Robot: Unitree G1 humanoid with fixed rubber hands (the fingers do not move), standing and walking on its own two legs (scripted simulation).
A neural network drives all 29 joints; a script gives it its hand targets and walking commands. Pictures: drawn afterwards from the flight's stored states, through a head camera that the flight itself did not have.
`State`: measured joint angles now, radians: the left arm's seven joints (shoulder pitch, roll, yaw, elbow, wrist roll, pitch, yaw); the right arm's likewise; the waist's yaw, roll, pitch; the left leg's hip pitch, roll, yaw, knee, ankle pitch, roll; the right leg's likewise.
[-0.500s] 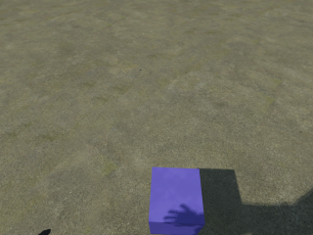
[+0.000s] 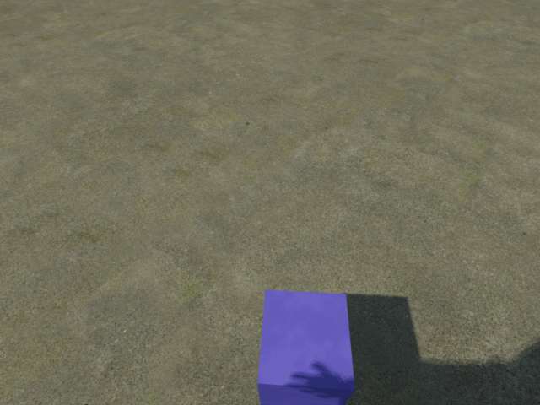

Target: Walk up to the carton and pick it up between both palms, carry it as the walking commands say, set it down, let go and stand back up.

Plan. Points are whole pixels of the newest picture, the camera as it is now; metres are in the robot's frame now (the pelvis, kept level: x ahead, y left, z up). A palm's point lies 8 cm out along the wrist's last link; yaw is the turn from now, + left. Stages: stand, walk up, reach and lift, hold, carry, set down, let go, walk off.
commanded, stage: walk up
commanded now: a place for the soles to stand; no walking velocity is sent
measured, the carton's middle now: (302, 350) +0.41 -0.07 -0.63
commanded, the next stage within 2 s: none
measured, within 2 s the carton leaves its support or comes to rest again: neither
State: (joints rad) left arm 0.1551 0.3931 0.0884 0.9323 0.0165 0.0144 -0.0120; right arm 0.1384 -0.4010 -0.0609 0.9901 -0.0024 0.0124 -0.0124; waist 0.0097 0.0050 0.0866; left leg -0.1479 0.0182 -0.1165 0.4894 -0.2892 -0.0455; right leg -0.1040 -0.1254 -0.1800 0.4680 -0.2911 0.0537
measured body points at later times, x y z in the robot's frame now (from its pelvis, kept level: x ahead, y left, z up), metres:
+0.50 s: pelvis +0.00 +0.00 +0.00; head +0.02 +0.00 +0.45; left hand +0.11 +0.32 -0.11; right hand +0.09 -0.33 -0.11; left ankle -0.01 +0.16 -0.74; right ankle -0.03 -0.15 -0.74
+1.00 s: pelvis +0.00 +0.00 +0.00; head +0.01 +0.00 +0.45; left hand +0.09 +0.32 -0.11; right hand +0.10 -0.33 -0.11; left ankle -0.01 +0.16 -0.74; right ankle -0.03 -0.15 -0.74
